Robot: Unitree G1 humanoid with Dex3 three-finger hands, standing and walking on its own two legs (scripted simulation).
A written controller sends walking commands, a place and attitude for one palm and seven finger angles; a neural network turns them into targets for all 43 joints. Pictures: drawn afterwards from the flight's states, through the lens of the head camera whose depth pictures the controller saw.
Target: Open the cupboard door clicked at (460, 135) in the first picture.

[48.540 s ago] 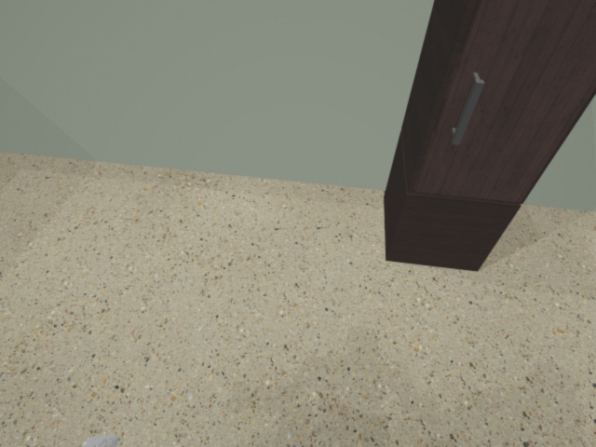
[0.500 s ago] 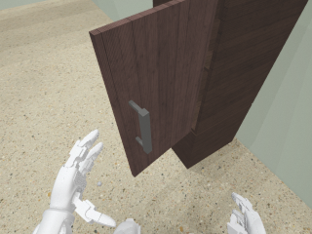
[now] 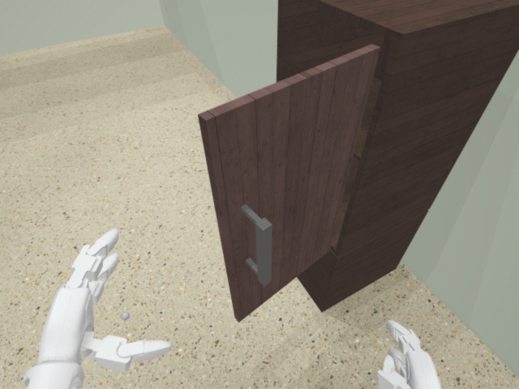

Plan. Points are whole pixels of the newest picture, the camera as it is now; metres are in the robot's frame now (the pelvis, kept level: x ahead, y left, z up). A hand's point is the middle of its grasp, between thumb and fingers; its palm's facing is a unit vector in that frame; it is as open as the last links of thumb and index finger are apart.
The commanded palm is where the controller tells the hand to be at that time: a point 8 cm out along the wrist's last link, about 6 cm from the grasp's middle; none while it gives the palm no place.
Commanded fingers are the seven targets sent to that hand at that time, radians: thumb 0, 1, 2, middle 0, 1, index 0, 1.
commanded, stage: draw the hand back to the body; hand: left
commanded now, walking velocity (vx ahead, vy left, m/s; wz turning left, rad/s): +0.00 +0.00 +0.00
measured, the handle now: (256, 247) +0.36 +0.04 +0.01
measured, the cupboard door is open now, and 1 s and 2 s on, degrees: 100 100 100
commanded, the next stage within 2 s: step back with the hand held close in 0.86 s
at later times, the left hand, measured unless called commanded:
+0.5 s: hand (47, 253) +0.22 +0.26 +0.19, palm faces +0.43 -0.79 -0.43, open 8.9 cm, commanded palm +0.17 +0.30 +0.20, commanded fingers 0.00 0.90 0.90 -0.20 -0.30 -0.20 -0.30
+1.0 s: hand (64, 259) +0.21 +0.24 +0.18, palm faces +0.43 -0.80 -0.41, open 7.4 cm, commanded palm +0.16 +0.28 +0.21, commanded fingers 0.00 0.90 0.90 -0.20 -0.30 -0.20 -0.30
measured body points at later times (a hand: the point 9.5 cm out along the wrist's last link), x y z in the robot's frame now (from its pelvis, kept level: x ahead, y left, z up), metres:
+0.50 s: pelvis +0.02 +0.00 +0.03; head +0.01 -0.02 +0.48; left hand +0.19 +0.30 +0.21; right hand +0.21 -0.22 -0.05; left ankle +0.03 +0.12 -0.71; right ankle -0.05 -0.12 -0.71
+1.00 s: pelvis +0.02 -0.02 +0.03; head +0.00 -0.05 +0.48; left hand +0.18 +0.28 +0.21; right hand +0.20 -0.25 -0.06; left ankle +0.03 +0.12 -0.71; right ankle -0.05 -0.12 -0.71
